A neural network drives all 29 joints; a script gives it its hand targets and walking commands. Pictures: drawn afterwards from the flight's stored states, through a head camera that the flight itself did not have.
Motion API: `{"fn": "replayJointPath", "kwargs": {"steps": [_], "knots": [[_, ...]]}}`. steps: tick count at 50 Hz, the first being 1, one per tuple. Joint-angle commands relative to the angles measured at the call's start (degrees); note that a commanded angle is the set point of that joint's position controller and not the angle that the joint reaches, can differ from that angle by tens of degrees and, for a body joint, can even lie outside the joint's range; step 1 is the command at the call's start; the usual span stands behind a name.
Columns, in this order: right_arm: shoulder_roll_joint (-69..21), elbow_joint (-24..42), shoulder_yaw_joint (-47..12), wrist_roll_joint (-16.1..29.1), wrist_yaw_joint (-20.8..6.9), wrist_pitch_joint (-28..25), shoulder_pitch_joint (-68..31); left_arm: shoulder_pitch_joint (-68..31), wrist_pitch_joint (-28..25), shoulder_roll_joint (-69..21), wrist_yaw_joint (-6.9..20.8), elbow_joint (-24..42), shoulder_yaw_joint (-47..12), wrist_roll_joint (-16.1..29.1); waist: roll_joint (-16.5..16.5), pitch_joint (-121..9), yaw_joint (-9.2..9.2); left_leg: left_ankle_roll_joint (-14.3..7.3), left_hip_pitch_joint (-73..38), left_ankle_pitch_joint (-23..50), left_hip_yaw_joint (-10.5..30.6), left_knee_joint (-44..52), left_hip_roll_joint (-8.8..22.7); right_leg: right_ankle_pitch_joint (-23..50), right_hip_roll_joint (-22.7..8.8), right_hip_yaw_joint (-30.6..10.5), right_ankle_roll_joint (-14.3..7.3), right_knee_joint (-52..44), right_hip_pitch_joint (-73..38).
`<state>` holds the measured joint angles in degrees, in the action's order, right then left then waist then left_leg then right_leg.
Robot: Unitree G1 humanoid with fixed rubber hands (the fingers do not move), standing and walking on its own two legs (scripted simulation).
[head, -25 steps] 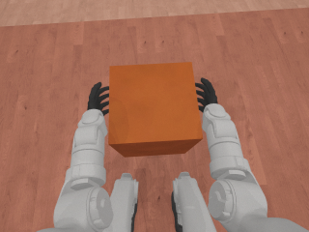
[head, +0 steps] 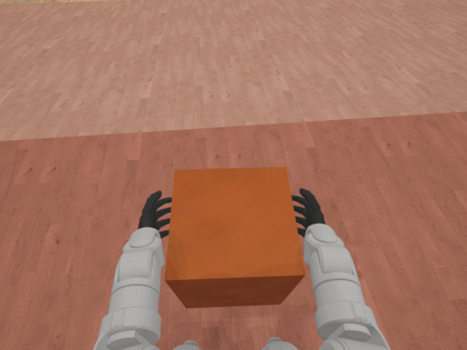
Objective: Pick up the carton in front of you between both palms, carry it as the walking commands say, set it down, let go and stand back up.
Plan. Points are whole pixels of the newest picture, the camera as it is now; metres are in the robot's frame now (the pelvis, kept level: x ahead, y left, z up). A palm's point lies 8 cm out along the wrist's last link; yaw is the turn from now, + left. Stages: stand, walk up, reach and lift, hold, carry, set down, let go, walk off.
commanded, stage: reach and lift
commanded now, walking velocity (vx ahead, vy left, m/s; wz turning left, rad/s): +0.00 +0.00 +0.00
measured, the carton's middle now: (232, 243) +0.33 +0.00 -0.08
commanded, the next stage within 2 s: hold in 1.22 s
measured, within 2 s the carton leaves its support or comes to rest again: neither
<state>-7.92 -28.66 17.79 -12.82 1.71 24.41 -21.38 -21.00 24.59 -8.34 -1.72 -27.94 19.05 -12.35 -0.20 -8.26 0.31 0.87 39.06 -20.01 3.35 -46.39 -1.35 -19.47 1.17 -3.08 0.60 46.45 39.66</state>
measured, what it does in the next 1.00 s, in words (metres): stands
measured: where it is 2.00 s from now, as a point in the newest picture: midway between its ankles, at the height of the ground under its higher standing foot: outside the picture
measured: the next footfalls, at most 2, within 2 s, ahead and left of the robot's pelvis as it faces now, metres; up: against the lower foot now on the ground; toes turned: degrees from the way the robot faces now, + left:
none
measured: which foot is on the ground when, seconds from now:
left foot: down 0.00-1.00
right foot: down 0.00-1.00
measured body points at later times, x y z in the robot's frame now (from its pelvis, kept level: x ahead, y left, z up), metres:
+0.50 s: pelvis +0.00 +0.00 +0.04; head -0.02 +0.00 +0.48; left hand +0.31 +0.15 +0.05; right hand +0.31 -0.15 +0.05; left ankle +0.03 +0.13 -0.70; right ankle +0.03 -0.13 -0.70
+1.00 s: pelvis +0.02 +0.00 +0.04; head +0.00 +0.00 +0.49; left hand +0.32 +0.15 +0.06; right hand +0.32 -0.15 +0.06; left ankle +0.03 +0.13 -0.70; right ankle +0.03 -0.13 -0.70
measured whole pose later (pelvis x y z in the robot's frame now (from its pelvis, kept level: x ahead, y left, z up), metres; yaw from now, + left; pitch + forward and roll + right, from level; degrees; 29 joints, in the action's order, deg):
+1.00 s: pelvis +0.02 +0.00 +0.04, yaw +0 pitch -5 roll +0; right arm -8.7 -16.6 13.6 -16.1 -0.6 37.8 -15.1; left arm -15.4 37.6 -8.8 0.6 -17.0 13.8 -16.0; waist -0.3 1.7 -0.2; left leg 0.6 5.8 -11.9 3.7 -22.5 -0.6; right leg -11.2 0.7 -3.1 0.5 22.2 6.2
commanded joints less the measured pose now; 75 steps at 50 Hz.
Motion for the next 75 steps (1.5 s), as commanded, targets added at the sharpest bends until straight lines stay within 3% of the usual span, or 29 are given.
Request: {"fn": "replayJointPath", "kwargs": {"steps": [1,8,15,19,27,47,60,66,72,75], "knots": [[-59.53,1.17,-35.07,9.8,-14.37,0.59,-27.9,-28.21,0.75,-58.91,14.65,0.24,-35.9,9.66,0.12,-22.99,-0.23,-0.72,-17.97,18.4,1.1,9.96,-5.23,18.76,5.13,-1.16,-0.45,-9.61,-21.33],[-58.35,7.31,-37.8,11.09,-14.72,5.57,-23.6,-24.03,5.2,-57.79,15.09,5.89,-38.78,10.61,0.07,-14.64,-0.5,-0.59,-26.86,20.18,1.28,18.03,-4.25,20.73,4.33,-1.3,-0.26,-18.0,-30.75],[-55.76,5.04,-31.91,8.37,-15.56,9.36,-23.7,-24.2,8.86,-54.98,15.87,3.82,-32.8,7.83,0.03,-2.46,-0.58,-1.3,-27.8,9.02,0.86,23.42,-3.72,9.59,3.79,-0.87,-0.9,-23.31,-31.11],[-56.45,4.63,-30.89,8.04,-16.49,8.91,-28.78,-29.15,8.47,-56.06,16.51,3.4,-31.5,7.35,-0.21,-2.87,-0.48,-1.62,-27.97,6.1,0.53,23.46,-3.4,6.61,3.64,-0.41,-1.16,-23.2,-31.26],[-56.93,6.29,-32.26,8.59,-16.9,8.53,-31.81,-32.2,8.2,-57.18,16.69,5.03,-33.22,8.21,-0.21,-7.48,-0.7,-1.31,-30.31,8.02,0.48,23.63,-3.44,8.45,3.92,-0.12,-1.07,-22.94,-33.69],[-54.91,14.03,-35.01,10.14,-15.54,11.16,-21.4,-21.64,10.79,-54.29,15.64,12.73,-35.93,9.63,0.24,-7.48,-0.44,-0.66,-36.58,21.31,0.9,26.08,-4.25,21.59,4.31,-0.9,-0.09,-26.02,-39.43],[-53.67,17.59,-36.16,11.04,-14.91,12.87,-19.78,-20.21,12.47,-53.01,15.16,16.41,-37.18,10.43,0.16,-5.78,-0.6,-0.67,-37.32,21.52,1.09,26.89,-4.32,21.76,4.3,-1.03,0.01,-26.8,-40.24],[-53.14,23.68,-40.65,13.58,-14.64,15.01,-18.21,-18.14,14.74,-52.98,14.45,22.47,-41.39,13.01,-0.03,-8.53,-0.43,-0.25,-40.18,25.96,1.5,27.65,-4.21,25.82,4.32,-1.19,0.27,-27.43,-42.66],[-49.66,21.18,-36.45,11.34,-14.41,17.29,-17.67,-17.77,17.21,-49.9,14.12,19.88,-37.51,10.78,0.06,0.73,-0.57,-0.64,-36.95,14.56,0.85,29.53,-3.77,14.17,4.08,-0.58,-0.45,-29.04,-39.03],[-50.77,20.87,-36.89,11.74,-14.88,17.0,-20.9,-20.9,16.93,-51.04,14.59,19.51,-37.77,11.13,-0.03,0.14,-0.49,-0.83,-36.34,12.23,0.73,29.1,-3.55,12.02,4.04,-0.39,-0.55,-28.68,-38.74]]}}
